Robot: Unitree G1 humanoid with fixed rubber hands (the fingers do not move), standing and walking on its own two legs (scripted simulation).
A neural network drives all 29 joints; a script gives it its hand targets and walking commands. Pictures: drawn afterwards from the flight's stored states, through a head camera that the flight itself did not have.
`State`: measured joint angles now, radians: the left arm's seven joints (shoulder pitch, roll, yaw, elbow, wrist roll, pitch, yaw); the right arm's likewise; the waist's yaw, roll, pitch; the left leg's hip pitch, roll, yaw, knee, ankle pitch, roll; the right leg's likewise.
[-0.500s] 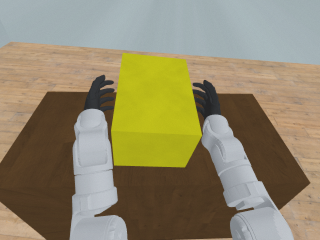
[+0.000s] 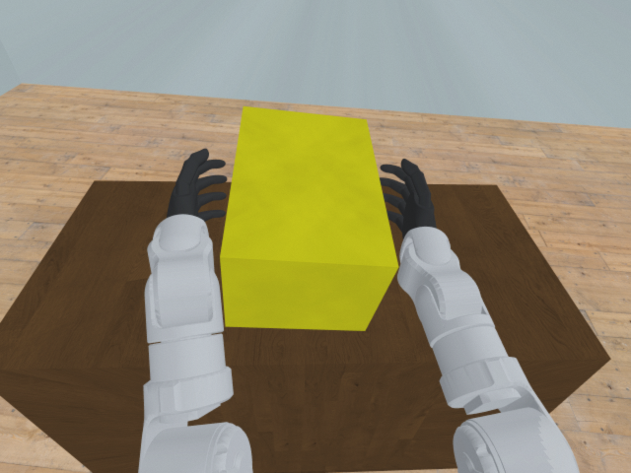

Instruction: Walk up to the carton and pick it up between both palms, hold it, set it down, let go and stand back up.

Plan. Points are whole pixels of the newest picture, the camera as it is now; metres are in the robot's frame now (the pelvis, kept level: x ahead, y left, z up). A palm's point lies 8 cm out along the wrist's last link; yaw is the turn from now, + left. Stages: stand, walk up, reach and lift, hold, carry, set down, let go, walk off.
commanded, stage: hold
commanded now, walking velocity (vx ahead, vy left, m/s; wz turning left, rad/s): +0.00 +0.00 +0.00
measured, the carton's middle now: (301, 214) +0.42 +0.01 +0.14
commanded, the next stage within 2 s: none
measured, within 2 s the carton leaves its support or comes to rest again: neither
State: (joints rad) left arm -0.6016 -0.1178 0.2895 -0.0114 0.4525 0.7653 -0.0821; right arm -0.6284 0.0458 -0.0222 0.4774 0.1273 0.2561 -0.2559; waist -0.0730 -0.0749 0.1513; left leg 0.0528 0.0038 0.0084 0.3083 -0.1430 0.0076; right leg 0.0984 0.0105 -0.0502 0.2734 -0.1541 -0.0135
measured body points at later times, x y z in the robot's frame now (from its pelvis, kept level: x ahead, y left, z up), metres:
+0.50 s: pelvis +0.00 +0.00 +0.00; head -0.02 +0.03 +0.45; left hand +0.37 +0.15 +0.19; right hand +0.37 -0.13 +0.16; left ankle +0.04 +0.11 -0.75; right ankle +0.02 -0.11 -0.75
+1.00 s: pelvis +0.00 +0.00 +0.00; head -0.02 +0.03 +0.45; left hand +0.37 +0.15 +0.19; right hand +0.38 -0.13 +0.17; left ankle +0.04 +0.11 -0.75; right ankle +0.02 -0.11 -0.75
